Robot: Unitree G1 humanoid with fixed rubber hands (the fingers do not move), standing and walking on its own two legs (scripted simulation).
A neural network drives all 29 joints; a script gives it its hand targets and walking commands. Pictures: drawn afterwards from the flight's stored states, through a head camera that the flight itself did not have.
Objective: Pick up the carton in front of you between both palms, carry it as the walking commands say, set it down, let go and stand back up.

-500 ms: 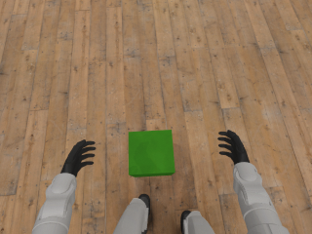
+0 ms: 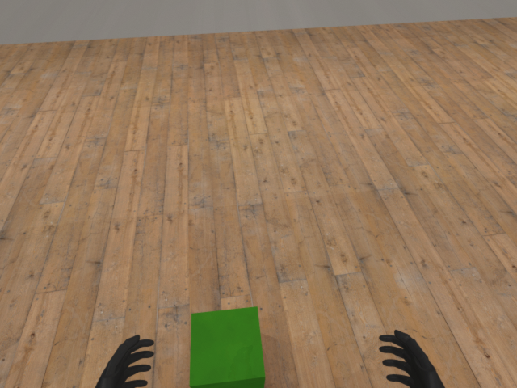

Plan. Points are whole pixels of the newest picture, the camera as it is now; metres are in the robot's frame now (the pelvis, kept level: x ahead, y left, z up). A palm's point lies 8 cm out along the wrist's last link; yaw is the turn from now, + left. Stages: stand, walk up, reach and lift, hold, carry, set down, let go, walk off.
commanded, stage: let go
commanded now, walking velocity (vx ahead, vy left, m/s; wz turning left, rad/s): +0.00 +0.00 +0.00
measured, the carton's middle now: (228, 354) +0.35 +0.10 -0.65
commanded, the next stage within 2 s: stand in 0.34 s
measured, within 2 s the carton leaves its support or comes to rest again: neither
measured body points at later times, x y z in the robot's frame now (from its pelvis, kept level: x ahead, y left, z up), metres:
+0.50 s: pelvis +0.00 +0.02 -0.01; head +0.01 +0.04 +0.44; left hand +0.16 +0.29 -0.10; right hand +0.15 -0.25 -0.09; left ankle +0.02 +0.14 -0.74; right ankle -0.06 -0.11 -0.74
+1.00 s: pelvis +0.01 +0.03 +0.00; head +0.01 +0.05 +0.45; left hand +0.13 +0.33 -0.12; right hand +0.13 -0.27 -0.10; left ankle +0.02 +0.14 -0.74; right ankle -0.06 -0.11 -0.74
